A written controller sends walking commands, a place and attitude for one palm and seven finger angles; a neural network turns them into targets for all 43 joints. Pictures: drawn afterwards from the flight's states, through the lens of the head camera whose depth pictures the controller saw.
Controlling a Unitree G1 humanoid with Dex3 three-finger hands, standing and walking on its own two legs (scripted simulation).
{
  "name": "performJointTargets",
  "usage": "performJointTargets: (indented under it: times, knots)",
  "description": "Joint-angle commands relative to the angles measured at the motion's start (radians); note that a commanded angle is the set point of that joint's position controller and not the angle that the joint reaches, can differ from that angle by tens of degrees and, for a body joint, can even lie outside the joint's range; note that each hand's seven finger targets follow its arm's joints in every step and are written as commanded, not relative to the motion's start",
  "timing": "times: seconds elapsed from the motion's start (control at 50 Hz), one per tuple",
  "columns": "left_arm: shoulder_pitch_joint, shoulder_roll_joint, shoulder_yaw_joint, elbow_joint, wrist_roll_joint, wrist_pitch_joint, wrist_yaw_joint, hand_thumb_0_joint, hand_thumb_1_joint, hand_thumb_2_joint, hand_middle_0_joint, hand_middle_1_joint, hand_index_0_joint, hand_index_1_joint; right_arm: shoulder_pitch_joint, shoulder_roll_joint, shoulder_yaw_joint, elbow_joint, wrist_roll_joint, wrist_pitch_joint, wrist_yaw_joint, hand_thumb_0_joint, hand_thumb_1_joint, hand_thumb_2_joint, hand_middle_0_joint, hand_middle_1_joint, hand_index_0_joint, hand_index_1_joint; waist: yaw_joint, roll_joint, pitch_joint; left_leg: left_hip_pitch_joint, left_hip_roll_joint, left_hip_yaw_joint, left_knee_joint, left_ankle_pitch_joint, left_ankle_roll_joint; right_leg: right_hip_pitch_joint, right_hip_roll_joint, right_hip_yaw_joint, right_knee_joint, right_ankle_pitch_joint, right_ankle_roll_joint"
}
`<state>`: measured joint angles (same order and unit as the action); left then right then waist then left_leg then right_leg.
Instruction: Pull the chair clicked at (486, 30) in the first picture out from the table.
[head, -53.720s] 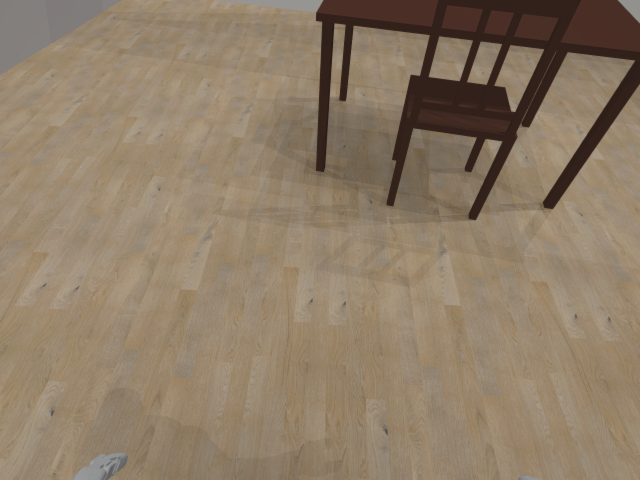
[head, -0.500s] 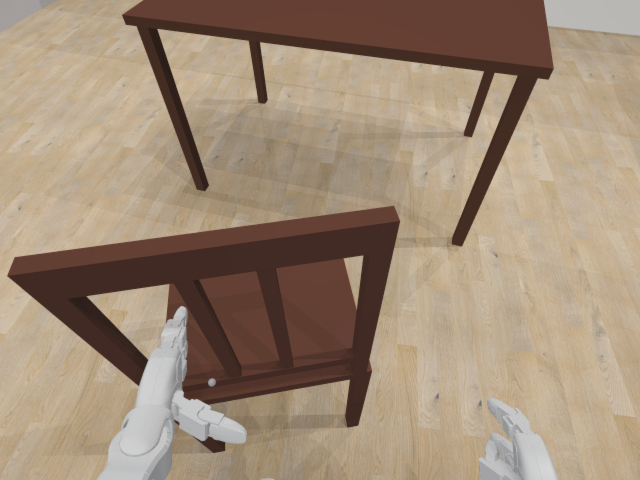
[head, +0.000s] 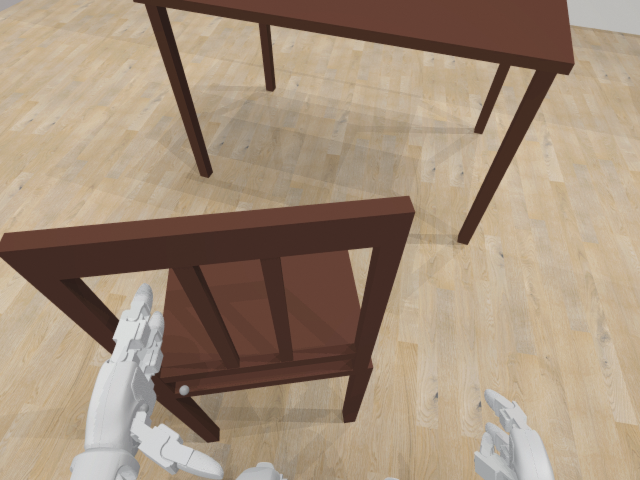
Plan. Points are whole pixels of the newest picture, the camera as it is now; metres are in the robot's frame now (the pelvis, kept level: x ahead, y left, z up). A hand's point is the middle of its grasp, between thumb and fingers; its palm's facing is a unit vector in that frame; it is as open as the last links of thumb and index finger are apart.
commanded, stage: draw the hand back to the body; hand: left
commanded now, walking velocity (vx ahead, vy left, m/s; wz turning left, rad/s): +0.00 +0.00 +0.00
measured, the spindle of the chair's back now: (213, 323) +0.32 +0.17 -0.03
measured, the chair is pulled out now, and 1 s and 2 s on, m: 0.69 0.69 0.69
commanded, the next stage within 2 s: step back with the hand held close in 1.40 s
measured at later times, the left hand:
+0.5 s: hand (125, 387) +0.20 +0.20 +0.10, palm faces +0.12 -0.93 -0.34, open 16.1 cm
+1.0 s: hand (76, 375) +0.20 +0.23 +0.12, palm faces +0.12 -0.83 -0.54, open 8.0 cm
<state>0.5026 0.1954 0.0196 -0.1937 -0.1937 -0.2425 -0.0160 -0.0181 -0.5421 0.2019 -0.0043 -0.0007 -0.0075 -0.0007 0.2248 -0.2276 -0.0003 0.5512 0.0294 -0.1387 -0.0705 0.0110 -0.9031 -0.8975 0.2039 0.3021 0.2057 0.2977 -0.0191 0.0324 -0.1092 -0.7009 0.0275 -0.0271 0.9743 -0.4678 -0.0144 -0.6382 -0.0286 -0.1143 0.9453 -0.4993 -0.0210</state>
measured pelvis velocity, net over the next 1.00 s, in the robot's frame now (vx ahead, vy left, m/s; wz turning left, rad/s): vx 0.04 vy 0.00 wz -0.02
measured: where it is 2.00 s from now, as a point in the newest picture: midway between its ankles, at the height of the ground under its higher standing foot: outside the picture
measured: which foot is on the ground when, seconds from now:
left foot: down 0.00-1.00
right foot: down 0.00-1.00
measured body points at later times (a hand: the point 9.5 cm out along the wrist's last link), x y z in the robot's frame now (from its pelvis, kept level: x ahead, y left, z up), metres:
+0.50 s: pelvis +0.01 +0.00 +0.03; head +0.03 -0.02 +0.48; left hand +0.19 +0.25 +0.12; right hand +0.19 -0.24 -0.05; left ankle +0.01 +0.13 -0.68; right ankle -0.02 -0.11 -0.68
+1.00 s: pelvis +0.04 +0.00 +0.05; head +0.05 -0.03 +0.50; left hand +0.19 +0.28 +0.15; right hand +0.22 -0.22 -0.04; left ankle +0.01 +0.13 -0.68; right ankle -0.02 -0.11 -0.68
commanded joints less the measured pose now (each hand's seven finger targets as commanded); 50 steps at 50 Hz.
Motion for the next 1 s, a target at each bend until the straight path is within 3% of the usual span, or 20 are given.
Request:
performJointTargets:
  times: [0.0,0.06,0.12,0.16,0.24,0.26,0.3,0.32,0.34,0.36,0.38,0.46,0.54,0.6,0.7,0.76,0.84,0.98]
  knots:
    - [-0.028,0.091,0.092,-0.136,-0.023,-0.251,-0.096,0.000,-0.550,0.200,0.000,0.000,0.000,0.000,-0.062,-0.107,-0.057,-0.110,0.005,-0.066,0.029,0.000,-0.900,-0.900,0.200,0.300,0.200,0.300,-0.012,0.027,-0.155,0.097,-0.019,-0.014,-0.060,0.281,0.016,-0.009,0.018,0.043,-0.077,0.293,0.000]
    - [0.086,0.104,0.126,-0.061,-0.046,-0.158,-0.164,0.000,-0.550,0.200,0.000,0.000,0.000,0.000,-0.105,-0.121,-0.064,-0.160,0.026,-0.042,0.031,0.000,-0.900,-0.900,0.200,0.300,0.200,0.300,0.016,0.009,-0.180,0.091,-0.021,0.006,-0.100,0.228,0.027,0.096,0.006,0.065,-0.130,0.273,0.006]
    - [0.042,0.144,0.172,-0.198,-0.096,-0.070,-0.179,0.000,-0.550,0.200,0.000,0.000,0.000,0.000,-0.115,-0.124,-0.055,-0.203,0.038,-0.029,0.009,0.000,-0.900,-0.900,0.200,0.300,0.200,0.300,0.015,-0.044,-0.217,0.117,-0.021,0.008,-0.135,0.202,0.036,0.157,-0.007,0.075,-0.173,0.247,0.022]
    - [-0.007,0.218,0.255,-0.289,-0.118,-0.065,-0.150,0.000,-0.550,0.200,0.000,0.000,0.000,0.000,-0.120,-0.118,-0.050,-0.193,0.035,-0.036,-0.012,0.000,-0.900,-0.900,0.200,0.300,0.200,0.300,0.020,-0.044,-0.206,0.128,-0.020,0.003,-0.144,0.206,0.038,0.180,-0.008,0.085,-0.197,0.241,0.021]
    - [-0.013,0.189,0.256,-0.354,-0.127,-0.114,-0.111,0.000,-0.477,0.235,-0.010,-0.015,-0.010,-0.015,-0.085,-0.099,-0.041,-0.154,0.036,-0.072,-0.019,0.000,-0.900,-0.900,0.200,0.300,0.200,0.300,0.007,-0.015,-0.152,0.189,-0.012,-0.009,-0.177,0.269,0.036,0.156,0.006,0.054,-0.210,0.291,0.018]
    - [-0.023,0.200,0.265,-0.333,-0.125,-0.113,-0.113,0.000,-0.441,0.252,-0.015,-0.023,-0.015,-0.023,-0.087,-0.105,-0.041,-0.143,0.037,-0.079,-0.018,0.000,-0.900,-0.900,0.200,0.300,0.200,0.300,0.003,-0.015,-0.133,0.192,-0.011,-0.009,-0.178,0.278,0.038,0.162,0.005,0.057,-0.222,0.307,0.017]
    - [0.008,0.167,0.242,-0.256,-0.131,-0.095,-0.146,0.000,-0.369,0.287,-0.025,-0.037,-0.025,-0.037,-0.085,-0.112,-0.043,-0.125,0.041,-0.091,-0.014,0.000,-0.900,-0.900,0.200,0.300,0.200,0.300,-0.010,-0.024,-0.102,0.209,-0.012,-0.011,-0.189,0.270,0.035,0.158,0.002,0.055,-0.240,0.315,0.023]
    - [0.089,0.334,0.272,-0.224,0.050,0.011,-0.005,0.000,-0.332,0.305,-0.030,-0.045,-0.030,-0.045,-0.089,-0.109,-0.046,-0.144,0.025,-0.047,-0.031,0.000,-0.900,-0.900,0.200,0.300,0.200,0.300,0.084,0.013,-0.119,0.265,0.009,0.004,-0.240,0.274,0.032,0.233,-0.034,0.123,-0.293,0.317,-0.003]
    - [0.025,0.259,0.200,-0.377,0.065,0.047,0.049,0.000,-0.296,0.322,-0.035,-0.053,-0.035,-0.053,-0.086,-0.098,-0.027,-0.186,0.019,-0.040,-0.031,0.000,-0.900,-0.900,0.200,0.300,0.200,0.300,0.042,0.050,-0.095,0.301,0.001,0.008,-0.263,0.262,0.034,0.240,-0.047,0.106,-0.320,0.318,0.002]
    - [0.000,0.293,0.230,-0.415,0.073,0.070,0.085,0.000,-0.260,0.340,-0.040,-0.060,-0.040,-0.060,-0.089,-0.098,-0.031,-0.178,0.022,-0.042,-0.033,0.000,-0.900,-0.900,0.200,0.300,0.200,0.300,0.041,0.046,-0.103,0.317,0.002,0.001,-0.270,0.257,0.031,0.256,-0.044,0.103,-0.334,0.309,0.002]
    - [0.005,0.272,0.216,-0.425,0.089,0.084,0.110,0.000,-0.224,0.357,-0.045,-0.068,-0.045,-0.068,-0.094,-0.096,-0.022,-0.172,0.017,-0.039,-0.036,0.000,-0.900,-0.900,0.200,0.300,0.200,0.300,0.041,0.080,-0.081,0.344,0.001,0.005,-0.288,0.270,0.034,0.266,-0.041,0.097,-0.343,0.316,0.000]
    - [0.037,0.309,0.264,-0.406,0.106,0.140,0.170,0.000,-0.079,0.428,-0.065,-0.097,-0.065,-0.097,-0.113,-0.096,-0.017,-0.151,0.015,-0.017,-0.046,0.000,-0.900,-0.900,0.200,0.300,0.200,0.300,0.051,0.035,-0.033,0.404,0.004,0.001,-0.352,0.321,0.031,0.340,-0.032,0.080,-0.395,0.374,-0.004]
    - [-0.003,0.345,0.310,-0.464,0.114,0.145,0.193,0.000,0.066,0.497,-0.085,-0.128,-0.085,-0.128,-0.120,-0.095,-0.010,-0.144,0.007,-0.021,-0.050,0.000,-0.900,-0.900,0.200,0.300,0.200,0.300,0.056,0.041,-0.042,0.498,0.006,0.006,-0.410,0.390,0.034,0.405,-0.030,0.071,-0.424,0.452,-0.003]
    - [-0.018,0.367,0.341,-0.498,0.117,0.151,0.204,0.000,0.175,0.550,-0.100,-0.150,-0.100,-0.150,-0.128,-0.093,-0.005,-0.129,0.006,-0.030,-0.046,0.000,-0.900,-0.900,0.200,0.300,0.200,0.300,0.062,0.093,-0.042,0.544,0.006,0.005,-0.447,0.447,0.029,0.454,-0.027,0.072,-0.445,0.493,-0.007]
    - [-0.056,0.398,0.387,-0.538,0.121,0.159,0.216,0.000,0.356,0.637,-0.125,-0.187,-0.125,-0.187,-0.137,-0.097,0.000,-0.101,-0.002,-0.049,-0.036,0.000,-0.900,-0.900,0.200,0.300,0.200,0.300,0.067,0.104,-0.049,0.610,0.012,0.003,-0.486,0.536,0.026,0.507,-0.023,0.068,-0.473,0.544,-0.006]
    - [-0.079,0.431,0.420,-0.578,0.125,0.162,0.225,0.000,0.465,0.690,-0.140,-0.210,-0.140,-0.210,-0.147,-0.101,0.003,-0.082,-0.003,-0.065,-0.028,0.000,-0.900,-0.900,0.200,0.300,0.200,0.300,0.074,0.161,-0.060,0.635,0.013,0.001,-0.498,0.590,0.020,0.543,-0.023,0.072,-0.483,0.566,-0.011]
    - [-0.101,0.456,0.456,-0.626,0.128,0.163,0.234,0.000,0.610,0.760,-0.160,-0.240,-0.160,-0.240,-0.149,-0.103,0.002,-0.070,-0.007,-0.084,-0.020,0.000,-0.900,-0.900,0.200,0.300,0.200,0.300,0.079,0.127,-0.083,0.664,0.020,-0.001,-0.504,0.649,0.021,0.562,-0.024,0.064,-0.480,0.600,-0.006]
    - [-0.131,0.540,0.526,-0.707,0.134,0.170,0.245,0.000,0.864,0.882,-0.195,-0.293,-0.195,-0.293,-0.141,-0.108,0.006,-0.048,0.001,-0.110,-0.012,0.000,-0.900,-0.900,0.200,0.300,0.200,0.300,0.086,0.202,-0.122,0.686,0.021,0.002,-0.496,0.715,0.021,0.599,-0.035,0.068,-0.473,0.658,-0.007]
